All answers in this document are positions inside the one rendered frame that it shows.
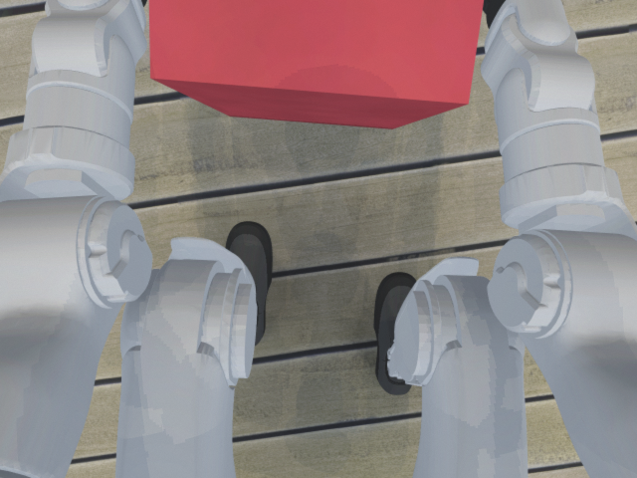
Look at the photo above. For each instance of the robot left thigh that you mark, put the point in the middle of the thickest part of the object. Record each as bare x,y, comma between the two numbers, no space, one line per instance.
176,407

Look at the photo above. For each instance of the robot right hand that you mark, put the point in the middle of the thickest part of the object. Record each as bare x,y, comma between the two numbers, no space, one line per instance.
491,8

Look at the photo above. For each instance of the robot left upper arm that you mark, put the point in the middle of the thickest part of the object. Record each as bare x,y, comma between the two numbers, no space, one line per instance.
67,265

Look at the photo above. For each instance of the robot left shin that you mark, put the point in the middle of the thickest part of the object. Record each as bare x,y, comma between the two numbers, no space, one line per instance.
182,248

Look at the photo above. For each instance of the robot left forearm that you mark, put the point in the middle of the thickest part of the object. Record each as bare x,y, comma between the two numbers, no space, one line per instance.
79,109

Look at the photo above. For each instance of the carton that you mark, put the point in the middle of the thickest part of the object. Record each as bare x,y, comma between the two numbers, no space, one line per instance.
370,63

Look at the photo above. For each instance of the robot right upper arm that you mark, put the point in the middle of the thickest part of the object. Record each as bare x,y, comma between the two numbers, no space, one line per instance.
572,298

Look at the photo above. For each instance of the robot right forearm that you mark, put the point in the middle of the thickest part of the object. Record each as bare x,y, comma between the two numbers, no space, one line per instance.
548,127

